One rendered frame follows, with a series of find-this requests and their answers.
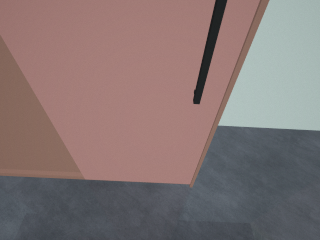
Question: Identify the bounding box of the wardrobe door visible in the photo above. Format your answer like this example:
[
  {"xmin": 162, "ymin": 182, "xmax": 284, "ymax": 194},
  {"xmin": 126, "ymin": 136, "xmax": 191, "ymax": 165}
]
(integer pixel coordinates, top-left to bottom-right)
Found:
[
  {"xmin": 0, "ymin": 0, "xmax": 260, "ymax": 184},
  {"xmin": 0, "ymin": 35, "xmax": 81, "ymax": 173}
]

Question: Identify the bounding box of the handle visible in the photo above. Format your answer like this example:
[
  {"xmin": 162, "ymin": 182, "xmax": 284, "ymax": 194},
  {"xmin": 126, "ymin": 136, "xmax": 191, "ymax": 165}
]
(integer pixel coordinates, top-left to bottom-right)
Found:
[{"xmin": 193, "ymin": 0, "xmax": 227, "ymax": 104}]

